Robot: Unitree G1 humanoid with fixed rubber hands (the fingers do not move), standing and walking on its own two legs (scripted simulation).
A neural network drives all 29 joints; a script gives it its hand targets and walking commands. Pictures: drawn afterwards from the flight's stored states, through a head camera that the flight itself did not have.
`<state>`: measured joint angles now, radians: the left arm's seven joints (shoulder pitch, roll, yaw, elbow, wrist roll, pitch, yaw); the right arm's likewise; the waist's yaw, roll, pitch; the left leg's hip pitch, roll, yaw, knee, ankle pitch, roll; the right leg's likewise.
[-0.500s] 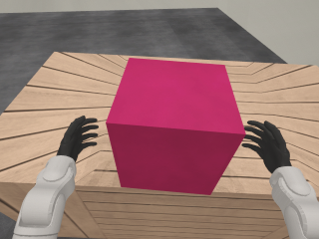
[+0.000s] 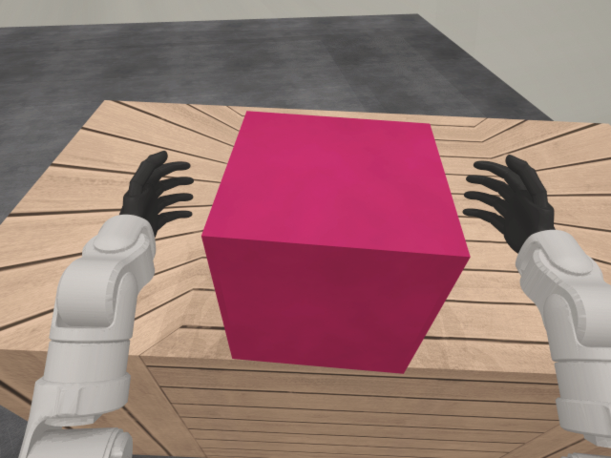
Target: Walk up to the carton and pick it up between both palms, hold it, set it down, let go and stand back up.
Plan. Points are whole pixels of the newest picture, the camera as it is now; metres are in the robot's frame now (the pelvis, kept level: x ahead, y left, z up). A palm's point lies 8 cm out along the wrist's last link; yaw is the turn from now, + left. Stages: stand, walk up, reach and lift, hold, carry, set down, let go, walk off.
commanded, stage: reach and lift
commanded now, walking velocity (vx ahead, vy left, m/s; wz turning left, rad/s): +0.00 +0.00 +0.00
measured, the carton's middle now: (327, 245) +0.41 -0.02 +0.05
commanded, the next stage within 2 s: none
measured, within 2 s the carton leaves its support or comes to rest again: neither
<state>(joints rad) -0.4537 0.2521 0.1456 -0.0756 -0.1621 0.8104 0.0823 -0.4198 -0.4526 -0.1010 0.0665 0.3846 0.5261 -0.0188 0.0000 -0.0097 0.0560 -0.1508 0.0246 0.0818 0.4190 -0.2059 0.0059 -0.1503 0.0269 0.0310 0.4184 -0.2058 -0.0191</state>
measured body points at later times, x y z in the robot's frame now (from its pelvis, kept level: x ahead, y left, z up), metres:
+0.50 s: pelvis +0.01 +0.00 +0.00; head +0.02 +0.01 +0.45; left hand +0.41 +0.21 +0.19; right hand +0.41 -0.24 +0.20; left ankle +0.02 +0.11 -0.74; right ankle +0.02 -0.11 -0.74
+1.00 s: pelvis +0.01 +0.00 +0.00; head +0.04 +0.01 +0.45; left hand +0.41 +0.23 +0.11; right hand +0.40 -0.23 +0.12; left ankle +0.02 +0.11 -0.74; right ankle +0.02 -0.11 -0.74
